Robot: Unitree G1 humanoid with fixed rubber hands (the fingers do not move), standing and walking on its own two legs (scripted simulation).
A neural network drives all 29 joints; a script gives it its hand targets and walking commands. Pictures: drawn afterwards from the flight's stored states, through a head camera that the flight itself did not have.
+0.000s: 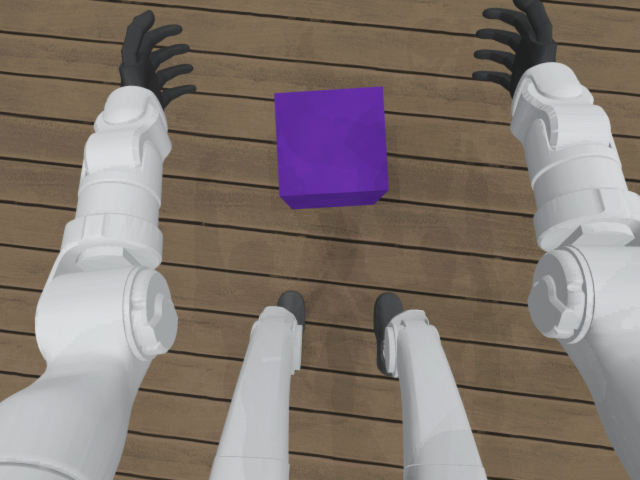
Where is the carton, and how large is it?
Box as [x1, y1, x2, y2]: [274, 86, 388, 208]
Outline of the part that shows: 382,86 274,93 279,195 291,208 373,204 388,189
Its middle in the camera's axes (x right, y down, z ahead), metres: +0.03 -0.19 +0.86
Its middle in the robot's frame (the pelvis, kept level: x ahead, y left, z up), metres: +0.55 +0.03 -0.53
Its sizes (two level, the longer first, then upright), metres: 0.210 0.200 0.250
